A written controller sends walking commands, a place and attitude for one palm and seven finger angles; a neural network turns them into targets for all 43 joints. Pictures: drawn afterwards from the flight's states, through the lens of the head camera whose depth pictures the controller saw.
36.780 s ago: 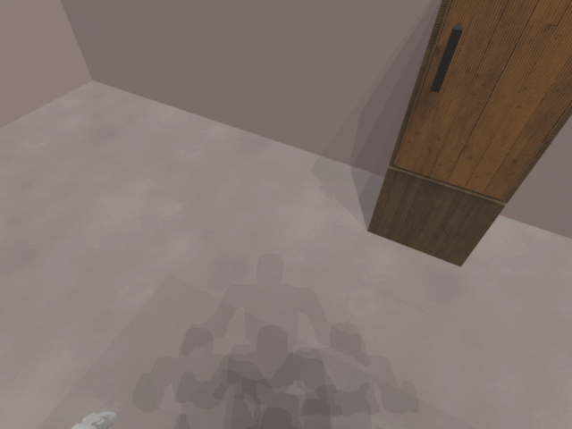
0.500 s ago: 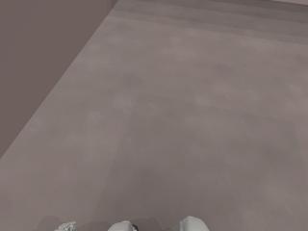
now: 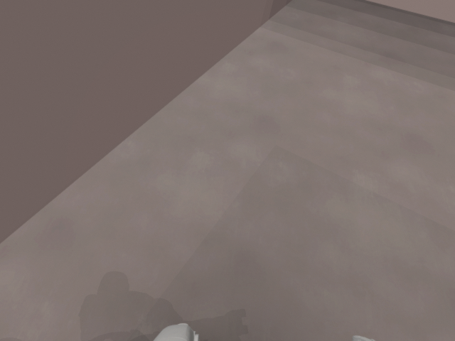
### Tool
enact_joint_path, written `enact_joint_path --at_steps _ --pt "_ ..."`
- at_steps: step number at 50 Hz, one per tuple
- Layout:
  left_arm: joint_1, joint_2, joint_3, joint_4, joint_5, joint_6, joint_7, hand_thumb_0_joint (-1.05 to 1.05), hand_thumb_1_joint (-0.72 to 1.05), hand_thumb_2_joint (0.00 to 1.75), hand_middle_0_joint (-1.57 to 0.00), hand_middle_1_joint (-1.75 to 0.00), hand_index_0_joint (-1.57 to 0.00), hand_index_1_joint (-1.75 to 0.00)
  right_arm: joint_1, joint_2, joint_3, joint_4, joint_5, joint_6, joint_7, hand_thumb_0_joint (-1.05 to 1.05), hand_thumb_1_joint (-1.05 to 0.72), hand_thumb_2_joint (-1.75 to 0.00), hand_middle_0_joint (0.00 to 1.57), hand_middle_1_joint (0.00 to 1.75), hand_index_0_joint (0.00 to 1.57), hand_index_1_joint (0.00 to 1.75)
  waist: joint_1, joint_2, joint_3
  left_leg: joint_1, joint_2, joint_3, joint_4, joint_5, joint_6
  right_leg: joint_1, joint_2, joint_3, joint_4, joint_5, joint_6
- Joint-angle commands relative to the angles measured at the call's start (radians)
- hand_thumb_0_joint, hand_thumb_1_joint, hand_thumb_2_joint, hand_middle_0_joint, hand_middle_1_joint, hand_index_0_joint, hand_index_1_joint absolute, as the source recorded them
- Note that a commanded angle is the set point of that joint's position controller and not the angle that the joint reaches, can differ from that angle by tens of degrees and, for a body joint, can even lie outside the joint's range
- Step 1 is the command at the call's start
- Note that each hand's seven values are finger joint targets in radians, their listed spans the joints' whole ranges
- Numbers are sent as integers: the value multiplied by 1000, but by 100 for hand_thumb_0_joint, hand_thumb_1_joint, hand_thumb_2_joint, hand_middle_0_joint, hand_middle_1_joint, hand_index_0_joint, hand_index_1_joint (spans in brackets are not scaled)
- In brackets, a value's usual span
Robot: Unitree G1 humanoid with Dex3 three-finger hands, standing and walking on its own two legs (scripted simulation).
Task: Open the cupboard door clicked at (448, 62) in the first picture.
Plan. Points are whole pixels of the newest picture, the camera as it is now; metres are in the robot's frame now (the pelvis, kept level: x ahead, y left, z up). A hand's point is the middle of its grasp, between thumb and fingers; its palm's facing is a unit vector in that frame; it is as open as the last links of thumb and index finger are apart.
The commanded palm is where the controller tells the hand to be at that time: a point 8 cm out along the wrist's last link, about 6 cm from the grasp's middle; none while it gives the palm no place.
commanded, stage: turn to face it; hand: left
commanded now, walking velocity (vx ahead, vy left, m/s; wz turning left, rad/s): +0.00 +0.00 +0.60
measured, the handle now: out of the picture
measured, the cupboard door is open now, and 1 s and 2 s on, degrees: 46 46 46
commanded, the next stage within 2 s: none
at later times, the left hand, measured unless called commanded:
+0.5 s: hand out of the picture +0.07 +0.21 -0.15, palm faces +0.25 -0.92 -0.30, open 7.3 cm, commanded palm none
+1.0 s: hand out of the picture -0.09 +0.20 -0.19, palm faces +0.60 -0.76 -0.25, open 7.3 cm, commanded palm none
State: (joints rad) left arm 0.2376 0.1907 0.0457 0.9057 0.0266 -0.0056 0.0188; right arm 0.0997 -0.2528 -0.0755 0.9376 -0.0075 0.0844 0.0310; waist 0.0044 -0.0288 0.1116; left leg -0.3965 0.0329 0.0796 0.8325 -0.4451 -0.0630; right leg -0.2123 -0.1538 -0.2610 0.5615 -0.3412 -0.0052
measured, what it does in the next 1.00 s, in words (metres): steps on the spot, turning left: left foot, then right foot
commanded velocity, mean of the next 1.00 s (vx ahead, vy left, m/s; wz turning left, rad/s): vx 0.00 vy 0.00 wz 0.60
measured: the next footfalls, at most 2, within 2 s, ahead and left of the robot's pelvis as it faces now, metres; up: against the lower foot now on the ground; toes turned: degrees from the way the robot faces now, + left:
left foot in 0.08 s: +0.03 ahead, +0.13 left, +0.00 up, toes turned +9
right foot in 0.48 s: +0.07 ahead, -0.12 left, +0.00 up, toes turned +12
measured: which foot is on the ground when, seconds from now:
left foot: up 0.00-0.06, down 0.08-0.48, up 0.50-0.90, down 0.92-1.00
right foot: down 0.00-0.08, up 0.10-0.46, down 0.48-0.92, up 0.94-1.00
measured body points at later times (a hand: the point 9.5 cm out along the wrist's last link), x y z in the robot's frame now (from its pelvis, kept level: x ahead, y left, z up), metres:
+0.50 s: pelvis +0.00 -0.02 -0.01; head +0.06 -0.03 +0.43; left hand +0.05 +0.26 -0.13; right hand +0.12 -0.25 -0.17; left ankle -0.01 +0.12 -0.73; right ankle +0.03 -0.13 -0.74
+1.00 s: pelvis -0.01 -0.01 -0.01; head +0.03 +0.04 +0.43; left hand -0.12 +0.24 -0.17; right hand +0.24 -0.16 -0.14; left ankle -0.06 +0.08 -0.74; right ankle +0.03 -0.14 -0.69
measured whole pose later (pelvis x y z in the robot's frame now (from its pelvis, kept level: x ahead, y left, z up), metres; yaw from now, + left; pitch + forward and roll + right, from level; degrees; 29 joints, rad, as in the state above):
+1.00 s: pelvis -0.01 -0.01 -0.01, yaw +36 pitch +1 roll +1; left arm 0.21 0.27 0.08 0.93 0.02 0.06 0.01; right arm 0.10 -0.22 -0.06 0.90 -0.02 0.03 0.02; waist 0.01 -0.07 0.11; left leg -0.33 0.00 0.08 0.64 -0.32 0.03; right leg -0.41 -0.16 -0.12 1.03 -0.54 0.08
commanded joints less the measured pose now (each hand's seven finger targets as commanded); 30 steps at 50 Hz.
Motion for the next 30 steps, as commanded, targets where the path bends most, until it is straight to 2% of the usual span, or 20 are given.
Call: enact_joint_path --at_steps 1,2,3,4,5,6,7,9,10,13,18,20,22,23,24,25,26,27,28,30 --pt "49 228 66 -36 3 -9 8 0 90 90 -20 -30 -20 -30 -6 -46 -8 -98 -2 -47 -1 0 -90 -90 20 30 20 30 8 -152 -169 87 -25 48 -258 94 26 140 -225 130 -4 660 -51" --pt "31 231 67 -42 -6 -6 4 0 90 90 -20 -30 -20 -30 56 -76 -16 -81 -5 -51 -3 0 -90 -90 20 30 20 30 -31 -112 -191 213 -24 42 -363 214 39 65 -205 83 89 597 -12" --pt "19 194 62 -64 -13 0 -2 0 90 90 -20 -30 -20 -30 129 -161 -38 -65 -12 -61 -7 0 -90 -90 20 30 20 30 -73 79 -249 395 125 -146 -429 430 104 -119 -131 40 276 340 46" --pt "-41 120 37 -114 -18 5 -7 0 90 90 -20 -30 -20 -30 196 -268 -66 -56 -15 -61 -18 0 -90 -90 20 30 20 30 -117 364 -246 484 386 -500 -456 851 258 -393 15 72 504 -319 112" --pt "-99 146 34 -135 -6 23 2 0 90 90 -20 -30 -20 -30 233 -274 -61 -32 -11 -53 -24 0 -90 -90 20 30 20 30 -121 240 -248 447 423 -456 -438 880 317 -415 12 207 591 -328 92" --pt "-121 146 35 -128 -2 29 5 0 90 90 -20 -30 -20 -30 197 -237 -51 -43 -13 -57 -31 0 -90 -90 20 30 20 30 -100 182 -214 387 372 -408 -460 743 293 -414 0 233 610 -254 87" --pt "-113 134 41 -106 -2 28 3 0 90 90 -20 -30 -20 -30 142 -219 -49 -61 -15 -61 -41 0 -90 -90 20 30 20 30 -78 227 -187 336 314 -383 -465 679 268 -417 8 244 624 -194 97" --pt "-72 145 46 -73 -4 34 -8 0 90 90 -20 -30 -20 -30 57 -182 -33 -83 -14 -65 -45 0 -90 -90 20 30 20 30 -31 217 -140 250 228 -292 -488 587 220 -382 26 267 625 -81 103" --pt "-54 143 46 -64 -4 36 -11 0 90 90 -20 -30 -20 -30 49 -175 -29 -86 -13 -69 -45 0 -90 -90 20 30 20 30 -19 190 -138 242 204 -277 -491 569 209 -365 39 260 611 -55 104" --pt "-47 131 42 -62 -6 35 -12 0 90 90 -20 -30 -20 -30 61 -172 -31 -85 -13 -71 -41 0 -90 -90 20 30 20 30 -14 155 -153 245 184 -276 -489 523 212 -327 62 251 503 -43 110" --pt "-93 115 37 -90 -11 30 -8 0 90 90 -20 -30 -20 -30 80 -178 -41 -81 -21 -61 -37 0 -90 -90 20 30 20 30 -29 193 -134 179 175 -351 -476 457 219 -219 107 232 275 -84 100" --pt "-60 112 37 -87 -15 24 -5 0 90 90 -20 -30 -20 -30 65 -180 -46 -88 -20 -57 -37 0 -90 -90 20 30 20 30 -17 204 -156 149 168 -385 -438 500 215 -123 135 219 155 -65 91" --pt "21 129 44 -67 -17 10 -1 0 90 90 -20 -30 -20 -30 25 -167 -47 -100 -11 -54 -36 0 -90 -90 20 30 20 30 30 180 -181 52 123 -370 -358 455 171 62 135 213 -66 90 84" --pt "62 184 55 -60 -9 -2 7 0 90 90 -20 -30 -20 -30 32 -120 -42 -107 -2 -56 -32 0 -90 -90 20 30 20 30 52 26 -199 -77 45 -314 -251 286 113 216 21 317 -215 127 60" --pt "79 285 75 -61 7 -10 16 0 90 90 -20 -30 -20 -30 42 -49 -32 -126 3 -57 -27 0 -90 -90 20 30 20 30 62 -302 -203 -243 -117 -109 20 -94 22 288 -273 617 -288 229 -49" --pt "63 287 63 -65 -2 -5 19 0 90 90 -20 -30 -20 -30 27 -100 -38 -125 -6 -52 -25 0 -90 -90 20 30 20 30 60 -270 -183 -218 -72 -137 254 -194 29 148 -362 621 -275 321 -129" --pt "-3 220 55 -77 -5 -8 27 0 90 90 -20 -30 -20 -30 49 -105 -44 -102 -9 -41 -23 0 -90 -90 20 30 20 30 20 -208 -160 -207 -33 -179 356 -118 30 91 -318 539 -278 291 -130" --pt "-62 190 46 -92 -7 -6 25 0 90 90 -20 -30 -20 -30 58 -91 -43 -75 -11 -31 -18 0 -90 -90 20 30 20 30 -8 -211 -118 -205 -16 -154 414 -49 18 58 -247 470 -268 288 -113" --pt "-93 169 36 -100 -10 -3 20 0 90 90 -20 -30 -20 -30 65 -78 -39 -60 -11 -25 -10 0 -90 -90 20 30 20 30 -28 -160 -95 -199 -6 -128 444 16 6 41 -192 362 -245 332 -89" --pt "-89 151 31 -102 -10 -9 17 0 90 90 -20 -30 -20 -30 74 -57 -28 -51 -9 -21 -4 0 -90 -90 20 30 20 30 -34 -164 -110 -193 0 -94 416 68 -9 68 -156 246 -221 442 -67"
